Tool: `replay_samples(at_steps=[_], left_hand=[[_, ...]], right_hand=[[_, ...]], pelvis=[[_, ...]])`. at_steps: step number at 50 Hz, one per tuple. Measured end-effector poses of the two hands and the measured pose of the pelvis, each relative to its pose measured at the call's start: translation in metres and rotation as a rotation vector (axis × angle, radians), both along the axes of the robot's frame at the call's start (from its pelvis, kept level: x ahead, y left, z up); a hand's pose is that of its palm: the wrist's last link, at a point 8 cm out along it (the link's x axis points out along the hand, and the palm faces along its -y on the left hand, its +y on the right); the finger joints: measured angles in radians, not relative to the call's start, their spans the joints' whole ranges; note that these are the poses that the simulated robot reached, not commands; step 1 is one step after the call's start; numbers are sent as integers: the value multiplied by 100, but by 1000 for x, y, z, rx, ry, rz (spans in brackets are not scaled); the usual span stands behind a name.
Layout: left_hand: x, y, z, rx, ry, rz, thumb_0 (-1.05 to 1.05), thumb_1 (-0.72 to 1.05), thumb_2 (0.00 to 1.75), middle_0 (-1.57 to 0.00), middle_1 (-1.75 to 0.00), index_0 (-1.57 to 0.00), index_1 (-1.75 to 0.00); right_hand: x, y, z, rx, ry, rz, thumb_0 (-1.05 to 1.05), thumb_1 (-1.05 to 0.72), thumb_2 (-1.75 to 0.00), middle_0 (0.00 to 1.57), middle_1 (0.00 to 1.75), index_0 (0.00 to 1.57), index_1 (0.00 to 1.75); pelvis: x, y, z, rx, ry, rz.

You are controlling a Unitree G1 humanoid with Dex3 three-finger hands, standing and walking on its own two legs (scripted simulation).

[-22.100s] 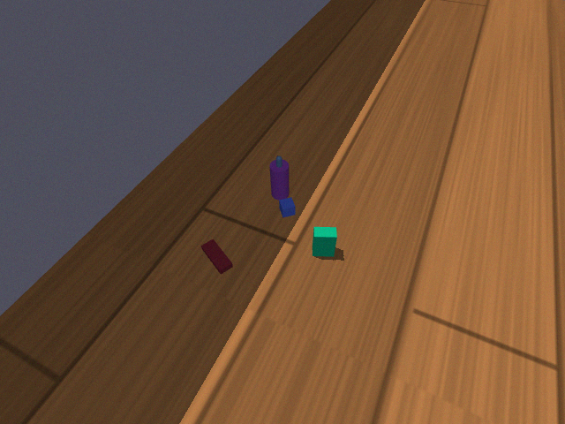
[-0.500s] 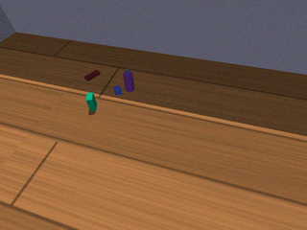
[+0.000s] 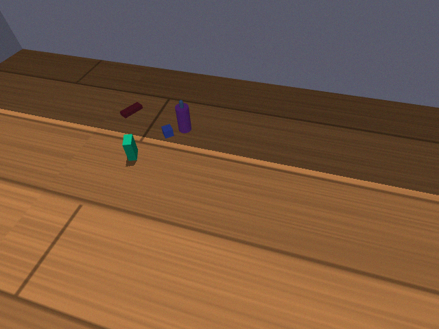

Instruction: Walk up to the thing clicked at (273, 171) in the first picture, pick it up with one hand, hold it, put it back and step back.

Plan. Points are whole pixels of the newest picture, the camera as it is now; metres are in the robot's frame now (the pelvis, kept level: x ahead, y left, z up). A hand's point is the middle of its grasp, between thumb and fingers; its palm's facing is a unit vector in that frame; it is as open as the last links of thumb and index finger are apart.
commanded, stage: stand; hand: left
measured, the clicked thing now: (183, 115) +1.45 +0.27 -0.66
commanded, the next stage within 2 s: walk up in 0.12 s
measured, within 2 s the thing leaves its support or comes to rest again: neither
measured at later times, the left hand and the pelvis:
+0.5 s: hand out of the picture +0.08 +0.35 -0.18, palm faces +0.03 -0.93 -0.37, open 7.4 cm; pelvis +0.08 +0.06 -0.02, yaw +3 degrees
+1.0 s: hand (117, 220) +0.40 +0.28 -0.13, palm faces +0.01 -0.92 -0.39, open 7.4 cm; pelvis +0.30 +0.01 -0.02, yaw +0 degrees
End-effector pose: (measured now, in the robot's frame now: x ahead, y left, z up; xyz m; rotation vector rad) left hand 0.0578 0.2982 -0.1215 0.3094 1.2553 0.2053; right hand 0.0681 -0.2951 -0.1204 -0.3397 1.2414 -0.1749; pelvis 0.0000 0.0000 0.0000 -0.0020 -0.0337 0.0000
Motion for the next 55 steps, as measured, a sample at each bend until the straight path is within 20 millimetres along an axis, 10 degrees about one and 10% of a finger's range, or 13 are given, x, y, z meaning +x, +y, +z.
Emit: replay_samples(at_steps=[12,22,39,46,55], left_hand=[[-2,16,2,-5,-79,32,1,90,89,-21,-30,-21,-30],[-10,90,-18,36,35,95,1,90,89,-21,-30,-20,-30],[197,71,13,-3,-71,-69,1,91,89,-20,-30,-20,-30],[300,39,19,58,-195,-89,1,90,89,-20,-30,-20,-30],[343,23,32,43,-182,-40,1,90,89,-21,-30,-20,-30]], right_hand=[[6,-10,1,-8,-12,19,1,-90,-89,20,30,20,30],[95,11,17,-87,-130,92,1,-90,-89,20,30,20,30],[151,25,7,0,-75,-16,1,-90,-89,20,31,20,30],[221,-5,-26,20,-33,-22,1,-90,-89,20,30,20,30],[341,-12,0,33,-107,58,1,-90,-89,20,30,20,30]], pelvis=[[10,3,-8,-4,6,31],[64,48,-26,-3,-22,51],[193,47,-10,38,-20,3],[264,15,-27,16,-23,2],[341,7,-7,2,-11,13]])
